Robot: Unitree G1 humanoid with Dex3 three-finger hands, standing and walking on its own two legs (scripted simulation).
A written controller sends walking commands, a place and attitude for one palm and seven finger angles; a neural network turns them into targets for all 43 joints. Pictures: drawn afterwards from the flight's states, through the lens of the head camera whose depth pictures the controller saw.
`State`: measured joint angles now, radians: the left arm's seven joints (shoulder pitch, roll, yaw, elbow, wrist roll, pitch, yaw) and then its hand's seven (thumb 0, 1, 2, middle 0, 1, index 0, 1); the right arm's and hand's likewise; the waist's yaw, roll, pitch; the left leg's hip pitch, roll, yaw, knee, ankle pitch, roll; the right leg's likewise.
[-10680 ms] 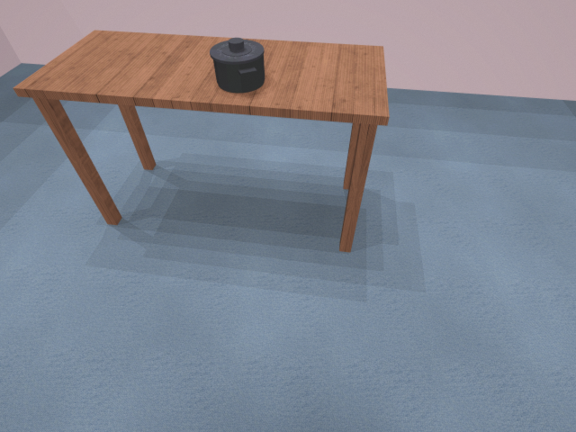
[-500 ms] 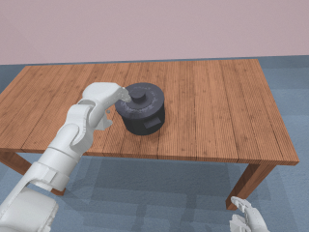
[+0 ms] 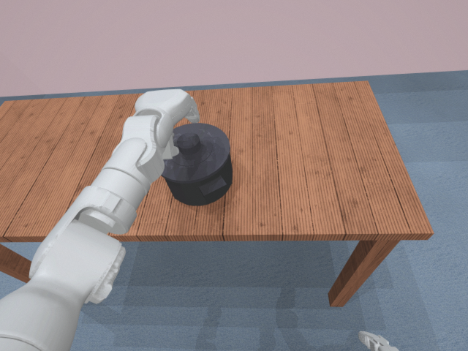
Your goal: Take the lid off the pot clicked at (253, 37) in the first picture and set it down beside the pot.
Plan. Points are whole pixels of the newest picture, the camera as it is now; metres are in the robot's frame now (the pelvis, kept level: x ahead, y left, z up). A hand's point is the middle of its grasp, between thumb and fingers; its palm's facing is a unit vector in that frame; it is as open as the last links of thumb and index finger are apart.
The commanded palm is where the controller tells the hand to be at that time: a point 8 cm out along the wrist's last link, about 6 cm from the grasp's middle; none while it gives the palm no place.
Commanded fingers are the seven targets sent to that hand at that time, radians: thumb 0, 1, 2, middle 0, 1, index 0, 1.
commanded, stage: move the open hand above the knob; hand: left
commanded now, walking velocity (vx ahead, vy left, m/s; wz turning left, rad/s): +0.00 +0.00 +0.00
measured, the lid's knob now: (189, 143) +0.51 +0.10 +0.05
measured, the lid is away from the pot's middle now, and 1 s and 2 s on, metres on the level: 0.00 0.00 0.00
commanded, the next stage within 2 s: lower the open fingers around the knob in 0.78 s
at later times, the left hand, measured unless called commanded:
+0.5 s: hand (174, 125) +0.48 +0.10 +0.13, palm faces -0.26 -0.02 -0.96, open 10.1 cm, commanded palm +0.47 +0.10 +0.19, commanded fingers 0.00 -0.29 1.41 -0.83 -0.08 -0.83 -0.08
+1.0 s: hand (179, 127) +0.49 +0.10 +0.12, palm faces -0.30 -0.03 -0.95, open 10.1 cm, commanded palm +0.47 +0.10 +0.18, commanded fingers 0.00 -0.29 1.41 -0.83 -0.08 -0.83 -0.08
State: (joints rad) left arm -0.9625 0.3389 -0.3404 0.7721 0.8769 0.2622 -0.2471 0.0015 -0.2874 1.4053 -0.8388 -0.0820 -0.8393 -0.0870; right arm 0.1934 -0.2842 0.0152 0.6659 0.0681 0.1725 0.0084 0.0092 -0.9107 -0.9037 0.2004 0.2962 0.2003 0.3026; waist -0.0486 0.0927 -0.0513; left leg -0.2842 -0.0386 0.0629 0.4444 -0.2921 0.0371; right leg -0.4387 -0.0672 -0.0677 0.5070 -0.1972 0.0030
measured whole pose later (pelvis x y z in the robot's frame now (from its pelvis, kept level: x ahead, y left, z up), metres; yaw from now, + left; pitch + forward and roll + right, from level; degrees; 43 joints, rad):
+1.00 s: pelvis +0.01 +0.01 +0.00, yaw -1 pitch +10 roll +1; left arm -1.06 0.29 -0.30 0.93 0.89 0.24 -0.23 0.00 -0.29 1.41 -0.84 -0.08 -0.84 -0.09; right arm 0.22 -0.27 0.02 0.70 0.05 0.15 -0.02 0.01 -0.91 -0.90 0.20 0.30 0.20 0.30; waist -0.07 0.09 -0.07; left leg -0.30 -0.04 0.08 0.42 -0.29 0.05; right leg -0.46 -0.07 -0.05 0.48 -0.18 0.02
